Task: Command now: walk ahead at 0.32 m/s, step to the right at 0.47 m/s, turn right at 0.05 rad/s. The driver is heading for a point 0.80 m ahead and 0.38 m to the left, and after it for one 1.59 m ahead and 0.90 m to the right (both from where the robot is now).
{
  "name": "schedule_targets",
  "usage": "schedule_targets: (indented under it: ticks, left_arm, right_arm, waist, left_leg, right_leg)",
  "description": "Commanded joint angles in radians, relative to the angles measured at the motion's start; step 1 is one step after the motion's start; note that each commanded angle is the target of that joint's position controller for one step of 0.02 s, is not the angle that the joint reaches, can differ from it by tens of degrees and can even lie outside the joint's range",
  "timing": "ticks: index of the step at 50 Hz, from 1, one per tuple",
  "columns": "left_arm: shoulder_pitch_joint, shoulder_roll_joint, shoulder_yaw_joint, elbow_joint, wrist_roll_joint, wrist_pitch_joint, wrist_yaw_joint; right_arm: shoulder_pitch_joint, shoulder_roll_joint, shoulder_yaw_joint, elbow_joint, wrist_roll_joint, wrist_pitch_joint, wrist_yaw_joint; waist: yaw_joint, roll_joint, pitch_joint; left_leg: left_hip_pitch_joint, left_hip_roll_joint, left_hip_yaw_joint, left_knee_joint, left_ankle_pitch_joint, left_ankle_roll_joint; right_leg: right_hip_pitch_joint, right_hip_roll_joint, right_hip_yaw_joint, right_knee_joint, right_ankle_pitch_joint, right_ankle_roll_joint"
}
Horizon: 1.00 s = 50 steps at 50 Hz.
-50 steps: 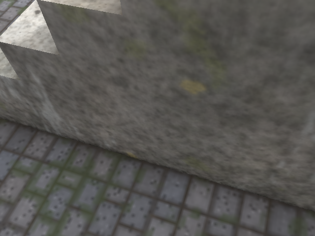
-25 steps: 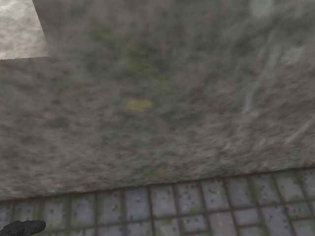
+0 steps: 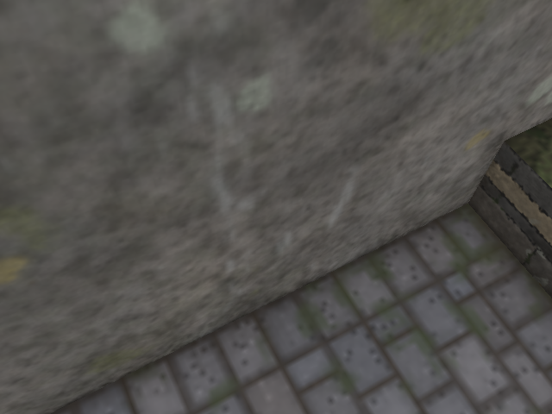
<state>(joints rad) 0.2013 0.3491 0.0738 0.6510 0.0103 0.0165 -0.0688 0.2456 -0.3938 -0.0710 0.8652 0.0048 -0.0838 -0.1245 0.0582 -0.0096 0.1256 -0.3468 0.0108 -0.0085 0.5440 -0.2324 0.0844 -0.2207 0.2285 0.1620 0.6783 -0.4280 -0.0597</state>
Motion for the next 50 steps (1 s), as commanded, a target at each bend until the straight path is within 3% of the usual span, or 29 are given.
schedule_targets:
  ticks: [1,3,4,5,7,10,11,12,13,16,19,22,25,26,27,28,29,30,31,33,39,40,41,42,43,46,48,49,50]
  left_arm:
    - [-0.021,0.058,-0.001,-0.120,-0.031,-0.007,0.015]
    - [-0.044,0.123,0.003,-0.113,0.018,-0.003,0.034]
    - [-0.046,0.108,0.000,-0.136,0.051,-0.017,0.037]
    - [-0.077,0.067,-0.016,-0.152,0.053,-0.019,0.033]
    - [-0.078,-0.044,-0.047,-0.173,0.020,-0.021,0.027]
    - [0.112,-0.008,-0.009,-0.121,-0.019,-0.035,-0.007]
    - [0.152,0.028,0.003,-0.110,-0.008,-0.046,-0.014]
    - [0.160,0.102,0.005,-0.114,0.025,-0.055,-0.022]
    - [0.135,0.236,0.052,-0.130,0.047,-0.047,-0.006]
    - [-0.002,0.086,0.029,-0.117,0.013,-0.036,0.054]
    - [-0.091,0.064,0.031,-0.100,-0.003,-0.036,0.098]
    - [-0.164,0.032,0.019,-0.109,0.009,-0.040,0.122]
    - [-0.246,0.077,0.031,-0.144,-0.003,-0.027,0.127]
    - [-0.311,0.055,0.023,-0.166,-0.016,-0.030,0.123]
    - [-0.304,-0.014,-0.001,-0.181,-0.030,-0.038,0.117]
    - [-0.223,-0.072,-0.031,-0.225,0.026,-0.057,0.105]
    - [-0.203,0.026,-0.015,-0.217,-0.022,-0.095,0.104]
    - [-0.179,0.148,0.014,-0.223,-0.041,-0.099,0.101]
    - [-0.164,0.146,0.015,-0.190,-0.022,-0.087,0.108]
    - [-0.216,0.027,-0.018,-0.151,0.002,-0.054,0.117]
    - [-0.062,0.019,-0.016,-0.033,-0.043,-0.046,0.124]
    - [0.004,0.035,-0.009,-0.001,-0.023,-0.044,0.129]
    - [0.000,0.085,-0.002,-0.013,0.000,-0.041,0.147]
    - [-0.030,0.147,0.014,-0.022,0.061,-0.046,0.155]
    - [-0.037,0.128,0.021,-0.020,0.062,-0.055,0.156]
    - [-0.155,0.063,0.000,0.018,0.019,-0.045,0.156]
    - [-0.115,0.067,-0.007,0.073,0.017,-0.035,0.167]
    - [-0.068,0.054,-0.011,0.095,-0.006,-0.026,0.170]
    - [0.045,-0.040,-0.018,0.038,0.001,-0.061,0.092]
  right_arm:
    - [0.239,-0.252,-0.040,0.028,0.021,-0.019,-0.038]
    - [0.055,-0.233,-0.038,-0.013,0.047,-0.024,-0.026]
    - [0.014,-0.227,-0.041,-0.042,0.041,-0.017,-0.009]
    - [0.038,-0.221,-0.044,-0.051,0.038,-0.007,0.003]
    - [0.051,-0.254,-0.067,-0.091,0.034,0.024,0.016]
    - [0.001,-0.209,-0.076,-0.172,0.026,0.030,0.046]
    - [0.009,-0.135,-0.058,-0.188,0.019,0.024,0.055]
    - [0.071,-0.053,-0.034,-0.223,-0.011,0.028,0.054]
    - [0.122,-0.034,-0.025,-0.245,0.004,0.026,0.038]
    - [0.089,-0.068,-0.033,-0.203,0.019,0.054,-0.002]
    - [0.049,-0.011,-0.005,-0.217,0.007,0.060,-0.003]
    - [-0.001,0.001,0.011,-0.245,0.026,0.049,0.015]
    - [0.192,-0.039,0.002,-0.155,0.017,0.055,0.046]
    - [0.288,-0.051,-0.004,-0.107,0.003,0.058,0.051]
    - [0.304,-0.070,-0.014,-0.080,-0.011,0.043,0.058]
    - [0.194,-0.178,-0.021,-0.142,-0.031,0.031,0.052]
    - [0.021,-0.196,-0.040,-0.228,-0.021,0.044,0.052]
    - [-0.231,-0.166,-0.031,-0.286,0.004,0.060,0.052]
    - [-0.353,-0.148,-0.034,-0.325,0.033,0.082,0.048]
    - [-0.251,-0.154,-0.037,-0.282,0.046,0.108,0.052]
    - [-0.319,-0.072,-0.019,-0.274,0.046,0.111,0.062]
    - [-0.326,-0.009,0.002,-0.278,0.027,0.103,0.073]
    - [-0.281,0.061,0.020,-0.273,0.000,0.093,0.086]
    - [-0.202,0.030,0.016,-0.304,-0.003,0.063,0.105]
    - [-0.199,-0.075,-0.012,-0.272,0.003,0.059,0.116]
    - [-0.209,-0.064,-0.028,-0.248,0.034,0.105,0.098]
    - [-0.294,-0.014,-0.016,-0.297,0.029,0.111,0.089]
    - [-0.316,0.018,-0.002,-0.317,0.030,0.110,0.090]
    - [0.033,0.053,0.005,-0.206,-0.090,0.079,0.122]
  waist:
    - [-0.068,0.228,-0.224]
    - [-0.014,0.138,-0.060]
    - [-0.005,0.127,-0.015]
    - [-0.025,0.119,0.009]
    - [-0.048,0.173,0.010]
    - [0.039,0.186,-0.063]
    - [0.058,0.088,-0.092]
    - [-0.001,-0.144,-0.192]
    - [-0.043,-0.401,-0.269]
    - [-0.094,-0.178,-0.222]
    - [-0.125,-0.090,-0.194]
    - [-0.135,-0.107,-0.245]
    - [-0.216,-0.066,-0.318]
    - [-0.276,0.002,-0.294]
    - [-0.278,0.216,-0.198]
    - [-0.152,0.348,-0.258]
    - [-0.117,0.294,-0.426]
    - [-0.019,0.183,-0.290]
    - [0.021,0.079,-0.204]
    - [-0.047,-0.006,-0.202]
    - [-0.001,0.165,-0.222]
    - [0.008,0.107,-0.215]
    - [-0.022,-0.072,-0.232]
    - [-0.077,-0.209,-0.320]
    - [-0.060,-0.140,-0.382]
    - [-0.099,-0.044,-0.217]
    - [-0.074,-0.048,-0.172]
    - [-0.055,-0.056,-0.165]
    - [-0.087,-0.170,-0.422]
  left_leg:
    - [0.457,0.588,-1.001,-0.363,-0.282,0.269]
    - [0.275,0.404,-0.684,-0.296,-0.305,0.108]
    - [0.241,0.311,-0.521,-0.240,-0.133,0.054]
    - [0.189,0.244,-0.414,-0.234,-0.043,0.021]
    - [-0.044,0.195,-0.319,-0.304,0.076,-0.011]
    - [-0.212,0.102,-0.184,-0.215,-0.026,-0.071]
    - [-0.229,0.022,-0.108,-0.029,-0.210,-0.109]
    - [-0.261,-0.054,-0.038,0.233,-0.504,-0.136]
    - [-0.325,-0.086,0.049,0.531,-0.504,-0.161]
    - [-0.350,0.013,0.012,0.772,-0.406,-0.139]
    - [-0.278,0.068,0.033,0.623,-0.290,-0.124]
    - [-0.138,0.087,0.041,0.360,-0.209,-0.099]
    - [0.194,0.034,0.084,0.118,-0.017,-0.031]
    - [0.332,0.037,0.060,-0.045,0.146,0.007]
    - [0.486,0.091,-0.060,-0.222,0.349,0.065]
    - [0.683,0.391,-0.435,-0.028,0.935,0.230]
    - [0.481,0.443,-0.503,-0.159,1.013,0.445]
    - [0.277,0.409,-0.463,-0.229,0.833,0.365]
    - [0.194,0.316,-0.376,-0.240,0.660,0.260]
    - [0.164,0.210,-0.296,-0.184,0.578,0.169]
    - [-0.041,0.095,-0.295,-0.074,0.205,0.035]
    - [-0.203,0.060,-0.275,0.054,0.078,-0.001]
    - [-0.396,-0.056,-0.181,0.347,-0.320,-0.072]
    - [-0.452,-0.021,-0.152,0.614,-0.438,-0.142]
    - [-0.413,0.026,-0.168,0.807,-0.415,-0.172]
    - [-0.373,0.069,-0.114,0.903,-0.217,-0.183]
    - [-0.343,0.069,-0.060,0.806,-0.117,-0.196]
    - [-0.369,0.072,-0.054,0.741,-0.099,-0.211]
    - [-0.195,0.026,-0.108,0.902,-0.084,-0.189]
  right_leg:
    - [-0.494,-0.145,0.241,0.628,-0.141,0.105]
    - [-0.496,-0.212,0.172,0.667,-0.019,0.123]
    - [-0.475,-0.244,0.141,0.507,-0.013,0.135]
    - [-0.395,-0.256,0.086,0.302,-0.028,0.135]
    - [-0.057,-0.188,-0.051,0.053,-0.007,0.116]
    - [0.320,-0.157,-0.134,-0.161,0.297,0.049]
    - [0.354,-0.206,-0.104,-0.243,0.288,0.015]
    - [0.388,-0.369,0.020,-0.219,0.622,-0.051]
    - [0.286,-0.494,0.243,-0.345,0.784,-0.190]
    - [0.209,-0.472,0.046,-0.293,0.971,-0.165]
    - [0.179,-0.488,-0.051,-0.274,1.125,-0.173]
    - [0.220,-0.481,-0.101,-0.269,1.260,-0.145]
    - [0.104,-0.428,-0.177,-0.110,1.457,-0.072]
    - [-0.029,-0.379,-0.204,0.034,1.184,-0.046]
    - [-0.302,-0.270,-0.204,0.267,0.284,0.034]
    - [-0.624,-0.188,-0.082,0.578,-0.229,0.127]
    - [-0.460,-0.177,0.053,0.680,-0.276,0.189]
    - [-0.401,-0.226,0.040,0.574,-0.210,0.172]
    - [-0.371,-0.245,-0.011,0.400,-0.110,0.163]
    - [-0.270,-0.181,-0.111,0.216,0.015,0.156]
    - [0.109,-0.155,-0.146,-0.257,0.329,0.115]
    - [0.250,-0.236,-0.100,-0.301,0.376,0.061]
    - [0.371,-0.478,0.130,-0.299,0.652,-0.049]
    - [0.277,-0.753,0.366,-0.334,0.890,-0.256]
    - [0.259,-0.783,0.382,-0.371,0.862,-0.322]
    - [0.079,-0.556,0.017,-0.388,0.559,-0.154]
    - [0.031,-0.479,-0.101,-0.421,0.474,-0.119]
    - [0.085,-0.463,-0.112,-0.420,0.453,-0.126]
    - [0.162,-0.511,-0.086,-0.394,0.503,-0.206]
